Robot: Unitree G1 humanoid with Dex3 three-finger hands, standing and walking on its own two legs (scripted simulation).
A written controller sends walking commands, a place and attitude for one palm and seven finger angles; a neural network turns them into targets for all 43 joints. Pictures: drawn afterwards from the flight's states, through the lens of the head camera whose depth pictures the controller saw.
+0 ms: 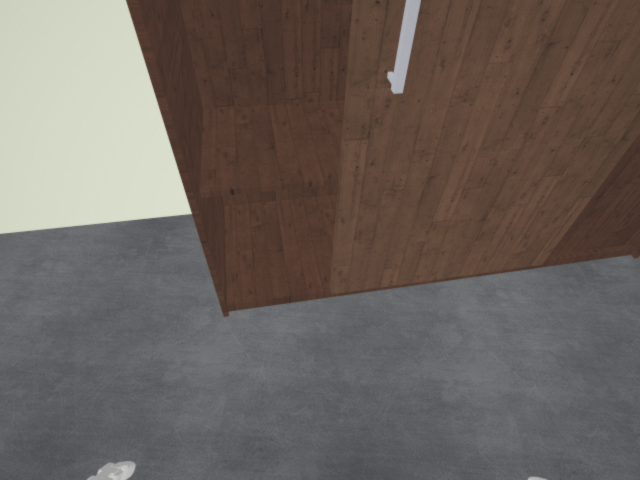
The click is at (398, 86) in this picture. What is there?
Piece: wardrobe's sliding door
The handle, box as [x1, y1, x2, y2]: [387, 0, 420, 93]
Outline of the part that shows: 420,0 406,0 394,72 388,72 387,75 388,79 392,84 391,89 393,93 402,92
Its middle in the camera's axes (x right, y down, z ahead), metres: +0.16 -0.42 +0.70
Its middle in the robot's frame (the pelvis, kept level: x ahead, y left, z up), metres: +0.84 -0.10 +0.24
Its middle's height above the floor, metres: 1.01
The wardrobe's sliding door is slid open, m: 0.37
